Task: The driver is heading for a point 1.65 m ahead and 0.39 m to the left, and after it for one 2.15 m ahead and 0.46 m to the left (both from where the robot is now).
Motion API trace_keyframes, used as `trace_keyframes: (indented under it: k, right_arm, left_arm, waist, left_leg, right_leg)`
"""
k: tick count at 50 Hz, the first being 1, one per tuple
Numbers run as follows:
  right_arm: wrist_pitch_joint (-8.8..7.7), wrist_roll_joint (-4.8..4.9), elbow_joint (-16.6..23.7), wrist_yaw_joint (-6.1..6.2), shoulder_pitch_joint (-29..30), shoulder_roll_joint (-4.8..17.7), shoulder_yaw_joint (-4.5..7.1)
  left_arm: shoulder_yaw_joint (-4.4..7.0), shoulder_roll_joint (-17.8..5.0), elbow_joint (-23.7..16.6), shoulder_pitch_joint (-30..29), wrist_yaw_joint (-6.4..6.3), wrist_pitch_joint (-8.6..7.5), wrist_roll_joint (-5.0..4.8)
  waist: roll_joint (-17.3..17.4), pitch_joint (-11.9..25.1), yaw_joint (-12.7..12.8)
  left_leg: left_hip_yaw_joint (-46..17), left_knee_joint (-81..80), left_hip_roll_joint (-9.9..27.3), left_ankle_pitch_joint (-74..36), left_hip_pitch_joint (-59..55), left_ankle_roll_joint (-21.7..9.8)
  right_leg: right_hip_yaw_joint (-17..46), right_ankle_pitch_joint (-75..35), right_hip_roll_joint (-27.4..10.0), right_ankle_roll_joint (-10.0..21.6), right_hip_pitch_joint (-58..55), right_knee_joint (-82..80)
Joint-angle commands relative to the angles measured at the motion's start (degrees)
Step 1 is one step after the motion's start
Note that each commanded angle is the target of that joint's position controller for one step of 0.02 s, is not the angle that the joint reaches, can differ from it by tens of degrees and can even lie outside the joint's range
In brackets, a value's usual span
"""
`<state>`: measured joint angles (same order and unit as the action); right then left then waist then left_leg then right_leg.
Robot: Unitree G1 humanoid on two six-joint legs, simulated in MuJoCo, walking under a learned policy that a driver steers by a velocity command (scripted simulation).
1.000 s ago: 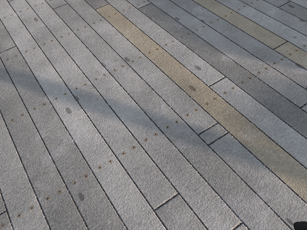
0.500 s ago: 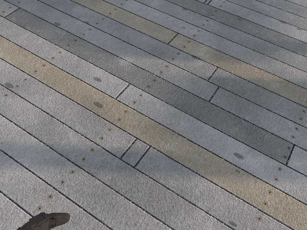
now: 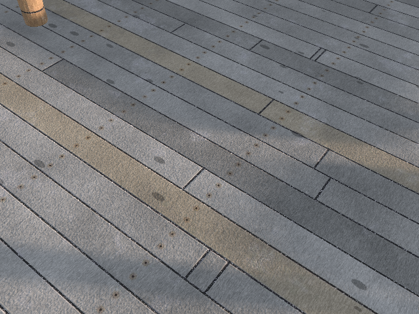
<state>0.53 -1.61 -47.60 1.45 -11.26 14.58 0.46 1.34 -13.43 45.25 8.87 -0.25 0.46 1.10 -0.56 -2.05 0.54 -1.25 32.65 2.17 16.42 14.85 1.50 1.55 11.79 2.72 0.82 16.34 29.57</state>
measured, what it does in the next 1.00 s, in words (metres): walks ahead: right foot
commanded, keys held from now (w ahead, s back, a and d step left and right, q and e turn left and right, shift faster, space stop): shift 0.50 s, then w+shift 0.50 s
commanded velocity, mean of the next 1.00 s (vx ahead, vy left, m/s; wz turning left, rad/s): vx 0.30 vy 0.00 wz -0.01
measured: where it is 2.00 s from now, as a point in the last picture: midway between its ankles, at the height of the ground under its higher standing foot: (223, 185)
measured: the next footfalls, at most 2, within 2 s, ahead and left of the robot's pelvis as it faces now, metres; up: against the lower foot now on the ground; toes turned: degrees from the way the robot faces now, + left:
right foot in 0.84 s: +0.21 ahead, -0.15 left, +0.00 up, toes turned -5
left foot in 1.32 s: +0.67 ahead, +0.03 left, +0.00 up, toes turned +3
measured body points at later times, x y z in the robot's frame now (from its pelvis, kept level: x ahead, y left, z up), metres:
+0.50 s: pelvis +0.04 +0.03 +0.01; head +0.05 +0.03 +0.46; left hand +0.13 +0.30 -0.13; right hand +0.12 -0.23 -0.13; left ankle +0.01 +0.13 -0.73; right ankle +0.04 -0.11 -0.73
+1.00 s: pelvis +0.20 -0.06 +0.01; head +0.21 -0.07 +0.46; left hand +0.20 +0.20 -0.13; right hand +0.31 -0.32 -0.12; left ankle +0.20 +0.08 -0.64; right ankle +0.17 -0.14 -0.73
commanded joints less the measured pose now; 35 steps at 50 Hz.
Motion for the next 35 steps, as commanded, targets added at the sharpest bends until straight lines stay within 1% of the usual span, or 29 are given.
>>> trace_keyframes:
  k: [1,3,5,10,11,17,25,26,27,28,29,30,31,32,33,34,35]
  right_arm:
    - [-2.25,0.31,2.60,-0.23,2.21,6.59,1.18]
    - [-2.94,0.73,1.61,-0.28,0.25,6.82,1.11]
    - [-3.03,0.89,0.95,-0.27,-0.32,6.91,1.05]
    - [-2.75,1.17,-0.68,-0.49,-0.33,6.61,0.86]
    - [-2.65,1.18,-0.94,-0.54,-0.12,6.46,0.80]
    - [-2.54,1.33,-3.47,-0.91,-0.25,6.57,0.85]
    - [-2.10,1.26,-6.17,-0.70,-0.76,6.59,0.84]
    - [-1.88,1.51,-7.31,-0.54,-2.79,7.00,1.09]
    - [-1.56,2.23,-7.65,-0.38,-4.08,9.25,1.96]
    - [-1.60,2.72,-8.09,-0.22,-6.79,11.72,2.85]
    - [-2.13,3.13,-8.05,0.12,-7.27,14.41,3.84]
    - [-3.27,2.49,-7.72,0.34,-7.44,13.62,3.82]
    - [-4.43,2.18,-7.17,0.30,-6.41,11.71,3.45]
    - [-5.22,2.44,-6.59,0.09,-5.77,10.23,3.27]
    - [-5.48,3.05,-6.11,-0.14,-5.62,9.83,3.35]
    - [-5.56,3.15,-5.75,-0.26,-5.76,9.97,3.52]
    - [-5.54,3.17,-5.57,-0.38,-5.99,10.82,3.82]
  left_arm:
    - [1.76,-6.38,-2.29,-1.02,-0.99,-0.45,-0.09]
    - [1.81,-6.13,-1.11,-0.51,-0.98,-0.67,-0.28]
    - [1.87,-6.06,0.06,-0.34,-0.99,-0.77,-0.61]
    - [2.13,-6.41,3.26,0.16,-1.44,-0.14,-0.98]
    - [2.22,-6.62,4.02,0.44,-1.58,0.02,-1.04]
    - [2.37,-7.16,7.52,0.19,-2.28,0.81,-1.12]
    - [2.36,-7.48,11.62,-0.81,-2.58,0.93,-1.15]
    - [2.28,-6.78,12.84,0.80,-2.56,1.01,-1.38]
    - [2.45,-6.81,13.08,0.64,-2.32,0.91,-2.00]
    - [2.49,-7.06,11.27,-3.18,-1.90,0.19,-2.16]
    - [2.31,-6.95,8.56,-7.82,-1.26,-1.13,-2.85]
    - [2.44,-7.50,6.89,-11.00,-0.75,-2.51,-3.46]
    - [2.63,-7.36,7.03,-9.87,-0.28,-3.71,-3.62]
    - [2.57,-6.69,7.50,-8.27,0.22,-4.79,-3.39]
    - [2.62,-6.64,7.76,-7.66,0.68,-5.72,-3.30]
    - [2.62,-6.20,7.75,-8.00,0.89,-6.25,-3.03]
    - [2.31,-5.05,7.77,-8.19,1.14,-6.57,-2.81]
  waist:
    - [5.77,-0.33,0.22]
    - [3.76,1.89,-0.45]
    - [2.45,3.26,-0.80]
    - [0.65,3.96,-0.90]
    - [0.23,3.91,-0.78]
    - [0.86,3.53,-0.61]
    - [1.27,2.50,-0.63]
    - [2.52,4.77,-0.78]
    - [5.29,2.86,-1.73]
    - [9.14,-1.54,-3.59]
    - [12.95,-6.91,-4.59]
    - [11.63,-10.54,-5.16]
    - [8.81,-10.84,-3.72]
    - [6.87,-8.92,-2.88]
    - [5.95,-6.82,-2.75]
    - [5.61,-4.75,-2.96]
    - [6.60,-3.21,-2.96]
  left_leg:
    - [-3.77,-11.23,2.62,5.08,4.58,-1.72]
    - [-2.99,-9.23,2.23,-1.61,1.47,-1.72]
    - [-2.47,-8.13,1.87,-6.20,-0.34,-2.03]
    - [-1.85,-7.70,1.30,-13.00,-2.26,-2.65]
    - [-1.62,-7.68,1.20,-13.69,-2.74,-2.55]
    - [-1.49,-8.83,0.91,-17.52,-3.52,-3.08]
    - [-1.29,-10.30,0.54,-16.21,-4.18,-3.25]
    - [-1.33,-11.67,0.01,-3.53,-5.48,-4.20]
    - [-5.32,-14.70,1.74,17.16,-5.52,-6.78]
    - [-15.23,-20.70,8.15,33.88,-5.65,-10.60]
    - [-26.55,-27.68,16.79,40.66,-4.95,-14.96]
    - [-32.03,-30.42,20.73,36.26,-5.79,-17.11]
    - [-30.64,-29.53,20.76,29.87,-9.94,-16.57]
    - [-27.09,-28.19,19.46,24.24,-13.34,-14.97]
    - [-22.42,-27.64,17.63,19.62,-14.74,-13.20]
    - [-17.87,-27.32,15.19,15.68,-14.36,-11.74]
    - [-14.25,-27.03,13.20,13.25,-11.92,-11.29]
  right_leg:
    - [3.53,1.16,-3.09,0.52,-3.69,-3.79]
    - [3.66,-4.16,-3.42,0.61,-4.56,-3.25]
    - [3.69,-8.23,-3.64,0.41,-5.58,-2.76]
    - [3.83,-13.44,-4.00,-0.03,-7.76,-2.38]
    - [3.85,-13.82,-3.97,0.29,-7.79,-2.53]
    - [3.78,-15.30,-4.35,-0.53,-9.83,-2.99]
    - [3.25,-13.20,-4.35,-0.91,-9.65,-4.34]
    - [0.52,-1.70,-2.12,-0.83,-9.60,-2.63]
    - [-2.57,13.09,0.55,-0.57,-4.41,2.01]
    - [-3.96,18.55,0.81,-0.49,4.84,8.31]
    - [-3.19,16.35,-2.12,0.29,13.57,16.21]
    - [0.52,16.81,-5.59,0.96,20.91,23.36]
    - [1.95,14.59,-7.94,1.51,26.51,26.55]
    - [2.29,12.00,-9.51,1.95,28.58,26.07]
    - [1.57,10.34,-10.17,1.97,26.98,21.75]
    - [-0.17,8.05,-9.63,1.57,23.04,17.62]
    - [-1.89,6.50,-8.62,0.90,17.69,13.76]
